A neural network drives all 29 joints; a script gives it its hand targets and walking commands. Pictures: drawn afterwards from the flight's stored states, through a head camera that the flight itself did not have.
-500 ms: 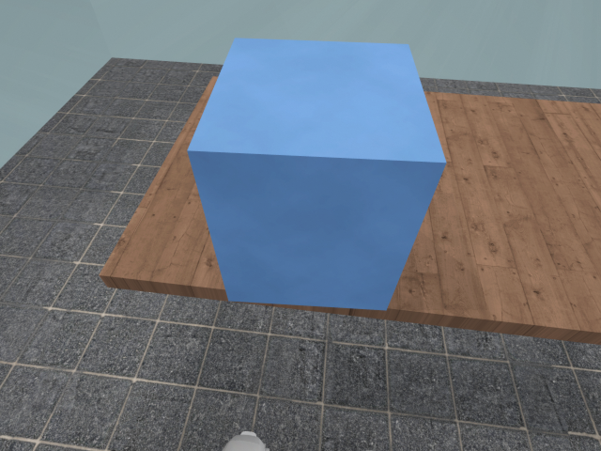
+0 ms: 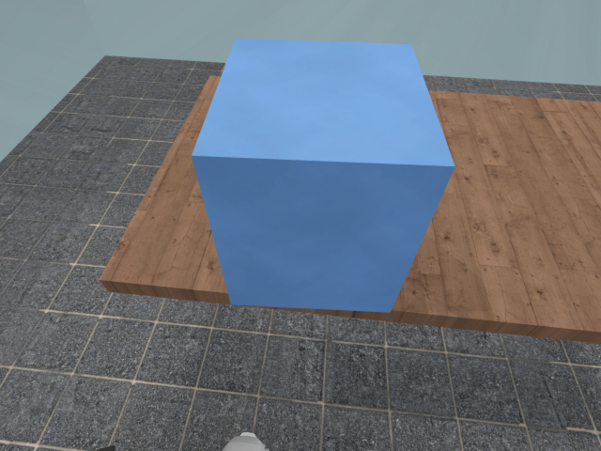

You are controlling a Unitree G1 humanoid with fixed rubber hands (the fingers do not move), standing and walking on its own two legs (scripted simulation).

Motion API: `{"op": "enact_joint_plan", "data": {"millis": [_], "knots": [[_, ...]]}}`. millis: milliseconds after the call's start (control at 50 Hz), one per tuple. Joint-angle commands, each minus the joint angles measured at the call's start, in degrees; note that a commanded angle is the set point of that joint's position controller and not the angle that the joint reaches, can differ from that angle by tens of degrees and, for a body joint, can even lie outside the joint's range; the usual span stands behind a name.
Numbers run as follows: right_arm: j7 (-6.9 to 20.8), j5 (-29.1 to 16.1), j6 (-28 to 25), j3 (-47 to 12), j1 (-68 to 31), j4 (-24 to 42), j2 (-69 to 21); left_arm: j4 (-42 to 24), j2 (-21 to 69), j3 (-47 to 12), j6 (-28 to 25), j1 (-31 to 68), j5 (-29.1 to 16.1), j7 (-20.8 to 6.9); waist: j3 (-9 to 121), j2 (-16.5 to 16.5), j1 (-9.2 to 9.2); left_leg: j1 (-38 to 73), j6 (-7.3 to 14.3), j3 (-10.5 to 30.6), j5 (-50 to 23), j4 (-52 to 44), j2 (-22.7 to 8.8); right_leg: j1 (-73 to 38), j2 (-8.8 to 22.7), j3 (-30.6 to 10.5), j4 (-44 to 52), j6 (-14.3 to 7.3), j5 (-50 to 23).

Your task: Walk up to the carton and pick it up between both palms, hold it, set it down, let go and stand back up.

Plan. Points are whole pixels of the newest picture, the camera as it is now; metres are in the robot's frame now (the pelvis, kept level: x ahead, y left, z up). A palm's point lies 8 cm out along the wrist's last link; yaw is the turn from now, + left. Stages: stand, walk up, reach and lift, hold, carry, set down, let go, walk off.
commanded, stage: walk up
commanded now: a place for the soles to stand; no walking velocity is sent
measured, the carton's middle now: (316, 181) +0.45 +0.02 +0.13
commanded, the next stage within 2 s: reach and lift in 0.74 s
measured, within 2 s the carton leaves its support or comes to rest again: neither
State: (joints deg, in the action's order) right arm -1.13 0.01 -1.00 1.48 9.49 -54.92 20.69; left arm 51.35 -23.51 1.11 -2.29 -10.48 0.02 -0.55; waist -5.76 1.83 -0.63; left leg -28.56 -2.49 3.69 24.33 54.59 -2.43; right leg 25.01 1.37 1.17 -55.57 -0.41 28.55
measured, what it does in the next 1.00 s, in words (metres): stands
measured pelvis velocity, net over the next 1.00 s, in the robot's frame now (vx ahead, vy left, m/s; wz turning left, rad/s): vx -0.01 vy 0.02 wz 0.01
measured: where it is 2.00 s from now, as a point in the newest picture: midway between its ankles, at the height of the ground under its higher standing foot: outside the picture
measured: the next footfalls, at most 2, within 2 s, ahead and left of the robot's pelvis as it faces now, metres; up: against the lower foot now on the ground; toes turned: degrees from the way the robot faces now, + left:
none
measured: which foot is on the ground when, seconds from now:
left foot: down 0.00-1.00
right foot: down 0.00-1.00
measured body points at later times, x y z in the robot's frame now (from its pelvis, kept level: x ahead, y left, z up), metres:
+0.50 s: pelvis -0.01 +0.02 +0.00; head +0.01 +0.03 +0.45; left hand +0.08 +0.34 -0.12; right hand +0.11 -0.27 -0.12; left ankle +0.05 +0.16 -0.68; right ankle +0.01 -0.12 -0.68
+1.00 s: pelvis -0.01 +0.02 +0.00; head +0.02 +0.04 +0.45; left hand +0.16 +0.29 -0.10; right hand +0.15 -0.27 -0.10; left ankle +0.05 +0.16 -0.68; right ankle +0.01 -0.12 -0.68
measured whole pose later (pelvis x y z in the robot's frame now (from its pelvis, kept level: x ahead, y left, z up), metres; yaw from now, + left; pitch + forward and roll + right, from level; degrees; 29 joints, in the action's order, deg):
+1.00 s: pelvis -0.01 +0.02 +0.00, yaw +0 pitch -4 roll -1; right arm 3.7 4.2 -10.1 8.1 -0.2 -59.4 15.5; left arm 28.6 -19.4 1.1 22.7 -5.5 0.0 1.5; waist -8.7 2.5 0.2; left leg -26.5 -2.4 3.6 23.0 53.6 -1.7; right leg 22.3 2.1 1.0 -53.4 1.1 26.8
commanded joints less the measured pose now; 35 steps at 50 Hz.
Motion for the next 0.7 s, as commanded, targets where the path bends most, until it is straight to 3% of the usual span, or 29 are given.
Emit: {"op": "enact_joint_plan", "data": {"millis": [0, 20, 40, 60, 80, 100, 140, 160, 180, 200, 220, 240, 280, 300, 340, 360, 380, 420, 440, 480, 500, 520, 540, 580, 600, 620, 640, 660, 680], "knots": [[-0.44, 0.93, -0.37, 3.79, -3.19, 3.07, 14.46, 0.76, -18.69, 5.29, -2.98, 0.96, 1.54, 2.6, 5.32, 3.93, 0.05, -3.91, 4.97, -1.1, 6.2, -1.01, -0.89, -5.64, 17.61, -27.44, 25.2, -11.66, -23.49], [0.07, 1.02, -0.9, 4.41, -2.82, 2.88, 14.35, 0.53, -17.43, 4.77, -2.7, 2.1, 1.46, 2.69, 5.8, -0.16, 0.62, 3.1, 5.15, -1.95, -3.61, -6.69, -0.64, -2.6, 15.29, -23.12, 22.73, -10.47, -24.72], [0.27, 0.72, -1.18, 4.49, -1.53, 2.31, 14.73, -0.38, -15.91, 4.46, -2.55, 1.83, 1.08, 2.53, 8.6, -3.42, 1.84, 9.61, 5.24, -0.28, -16.05, -9.44, -0.76, 0.06, 11.26, -18.24, 19.34, -7.61, -25.25], [0.41, 0.7, -1.36, 4.71, -0.26, 2.06, 14.32, -0.43, -14.37, 4.27, -2.29, 2.38, 0.93, 2.35, 11.14, -2.0, 1.77, 12.73, 6.79, 3.13, -19.9, -10.88, -1.77, 0.52, 8.76, -15.15, 17.03, -5.26, -21.92], [0.57, 0.72, -1.24, 4.37, -1.65, 2.15, 15.3, -1.1, -12.55, 3.76, -2.11, 3.52, 0.56, 2.41, 10.91, -4.67, 1.36, 12.86, 7.91, 6.26, -20.42, -12.92, -2.96, 2.14, 5.25, -10.68, 16.29, -3.17, -17.72], [0.54, 0.52, -1.28, 4.09, -3.27, 2.74, 15.31, -0.77, -11.97, 3.7, -2.02, 3.44, 0.42, 2.34, 10.72, -4.01, 0.61, 10.68, 9.63, 8.57, -17.33, -15.0, -4.36, 1.19, 3.93, -8.12, 14.69, -2.57, -15.35], [0.51, 1.05, -0.92, 3.24, -6.83, 3.07, 14.96, 0.08, -10.44, 3.27, -1.87, 1.69, 0.09, 2.24, 7.77, -10.28, -1.32, 5.42, 9.74, 11.0, -11.16, -18.22, -4.83, -1.86, 2.53, -8.58, 15.11, -2.75, -8.64], [0.43, 0.84, -0.7, 3.27, -9.0, 3.2, 14.94, 1.07, -11.94, 3.41, -1.82, 1.57, 0.36, 2.23, 6.04, -10.05, -1.29, 3.41, 9.02, 10.69, -7.5, -17.89, -3.82, -0.93, 3.31, -9.04, 18.1, -3.32, -6.0], [0.54, 0.47, -0.52, 3.29, -8.97, 3.8, 14.64, 0.73, -13.81, 3.94, -2.0, 0.57, 0.57, 2.12, 8.61, -4.87, -0.98, 3.97, 7.92, 7.65, -4.85, -15.55, -2.84, -2.2, 5.1, -12.02, 21.07, -3.98, -3.16], [0.56, 0.79, -0.26, 3.22, -8.36, 3.21, 14.3, 1.41, -13.66, 3.84, -2.1, 1.3, 1.02, 2.19, 6.99, -3.17, -0.32, 3.02, 7.03, 5.02, -5.54, -12.14, -1.12, -1.78, 7.28, -17.09, 24.47, -5.37, -0.78], [0.53, 0.45, -0.26, 3.23, -6.87, 2.73, 13.63, 1.02, -15.32, 4.16, -2.27, 1.83, 1.35, 2.17, 5.44, 0.17, 0.33, 3.13, 5.95, 2.17, -4.23, -10.52, 0.26, -0.1, 9.19, -18.92, 26.52, -5.79, -0.37], [0.64, 0.52, -0.19, 3.51, -6.2, 1.73, 13.95, 1.38, -15.25, 4.23, -2.26, 2.32, 1.25, 2.13, 5.35, -0.5, 0.13, 4.11, 5.61, 0.85, -4.95, -8.77, 0.29, 1.52, 11.49, -22.68, 27.55, -7.38, 2.33], [0.8, 1.21, -0.32, 3.86, -4.49, 1.67, 13.72, 0.97, -15.46, 4.09, -1.88, 3.69, 1.46, 2.19, 4.0, -1.17, 1.45, 7.41, 5.89, 1.25, -4.57, -12.14, -0.45, 4.6, 9.96, -19.4, 25.69, -6.08, 0.94], [0.96, 0.94, -0.55, 4.06, -2.96, 0.94, 13.6, 0.6, -14.61, 4.32, -1.79, 4.61, 1.34, 2.16, 5.68, -4.46, 2.14, 9.9, 6.31, 4.04, -7.01, -15.24, -1.31, 5.1, 8.18, -15.8, 22.14, -5.15, -1.5], [0.92, 1.34, -0.83, 3.73, -6.5, 2.0, 14.72, 1.02, -12.07, 3.73, -1.64, 2.12, 0.59, 2.21, 6.07, -8.7, -0.28, 6.76, 8.84, 9.72, -6.33, -19.31, -3.97, 1.32, 3.31, -7.21, 17.11, -2.49, -6.81], [0.64, 1.21, -0.65, 3.71, -6.93, 2.27, 14.37, 1.96, -11.61, 3.57, -1.52, 1.58, 0.7, 2.18, 7.73, -6.92, -0.6, 6.91, 9.22, 10.94, -5.33, -19.34, -3.74, 0.09, 2.76, -7.33, 16.62, -2.67, -7.08], [0.63, 0.96, -0.77, 3.34, -7.44, 3.2, 14.92, 1.1, -11.25, 3.58, -1.74, 0.65, 0.48, 2.06, 8.09, -8.78, -0.92, 4.71, 9.62, 12.26, -3.2, -20.7, -4.41, -2.96, 1.97, -5.93, 16.66, -2.33, -8.3], [0.69, 0.93, -0.32, 3.04, -7.51, 2.78, 13.76, 1.3, -12.43, 3.8, -1.79, 1.11, 1.11, 1.99, 8.23, -2.97, -0.67, 4.69, 7.46, 7.52, -3.15, -16.61, -2.63, -2.43, 4.63, -12.08, 20.88, -4.1, -2.75], [0.65, 1.03, 0.03, 3.53, -8.01, 2.76, 14.16, 2.09, -13.91, 3.85, -2.13, 0.68, 1.16, 2.02, 5.12, -4.2, -0.15, 3.7, 6.49, 4.79, -4.6, -13.78, -0.59, -1.2, 6.58, -15.99, 23.73, -5.14, -2.13], [0.83, 0.75, 0.18, 3.49, -6.51, 2.67, 12.47, 1.9, -15.42, 3.88, -2.64, 1.53, 1.39, 2.18, 6.89, 0.4, 0.66, 5.14, 5.63, 0.99, -7.31, -9.4, 0.24, -1.33, 9.47, -20.2, 25.57, -6.2, -4.98], [0.95, 1.02, 0.16, 3.77, -6.44, 2.11, 13.34, 1.55, -15.87, 4.3, -2.5, 2.58, 1.58, 2.42, 6.09, -1.18, 1.1, 6.23, 5.9, 1.68, -7.98, -11.08, -0.41, 0.84, 10.05, -20.98, 24.58, -6.72, -5.83], [0.98, 1.08, -0.22, 3.79, -6.01, 2.23, 13.41, 0.75, -14.74, 4.08, -2.19, 2.8, 1.3, 2.17, 7.08, -4.01, 1.05, 9.52, 5.87, 1.25, -11.41, -11.27, -0.36, 1.95, 9.45, -18.97, 23.39, -6.43, -7.23], [1.06, 0.91, -0.16, 3.95, -5.09, 2.06, 13.38, 1.22, -14.34, 4.24, -2.05, 2.78, 1.23, 2.21, 8.58, -3.73, 1.17, 10.46, 6.76, 2.61, -12.89, -12.44, -1.21, 1.27, 8.06, -15.63, 21.8, -4.86, -8.46], [0.82, 1.14, -0.33, 3.51, -5.86, 2.16, 14.28, 1.21, -11.46, 3.32, -1.71, 2.82, 0.65, 2.13, 8.3, -6.73, 0.24, 8.86, 8.49, 7.83, -9.02, -17.46, -3.39, 0.57, 4.43, -10.12, 18.07, -3.56, -9.58], [0.79, 1.09, -0.24, 3.54, -6.56, 2.74, 14.46, 1.12, -11.9, 3.56, -1.8, 2.21, 0.76, 2.07, 8.4, -4.4, -0.22, 8.39, 8.89, 8.92, -7.1, -17.85, -3.48, -0.29, 3.88, -9.55, 18.02, -3.48, -8.69], [0.84, 1.19, -0.26, 3.5, -7.15, 2.16, 15.01, 1.74, -11.99, 3.58, -1.51, 0.67, 0.79, 2.09, 8.12, -7.44, -0.55, 7.35, 8.96, 9.08, -5.37, -19.09, -3.8, -0.8, 3.03, -8.51, 17.81, -2.88, -7.96], [0.76, 1.13, -0.26, 2.95, -8.6, 3.04, 14.0, 1.74, -10.88, 3.33, -1.58, 1.39, 0.42, 2.07, 6.69, -8.41, -0.71, 6.16, 8.44, 9.34, -5.15, -19.87, -4.06, -0.41, 2.65, -7.98, 17.74, -3.0, -8.2], [0.82, 1.14, -0.16, 3.06, -8.02, 2.83, 13.8, 2.32, -11.82, 3.36, -1.85, 0.1, 0.79, 2.19, 8.9, -6.72, -0.64, 6.38, 7.94, 8.5, -5.02, -18.84, -3.88, -3.02, 3.36, -9.19, 18.14, -3.43, -8.92], [0.81, 1.16, -0.13, 3.34, -8.09, 2.98, 14.2, 2.43, -12.18, 3.82, -1.98, -0.51, 0.61, 2.23, 8.09, -8.51, -0.97, 5.3, 7.5, 7.83, -5.62, -17.45, -3.05, -3.45, 3.6, -10.68, 19.9, -3.85, -8.96]]}}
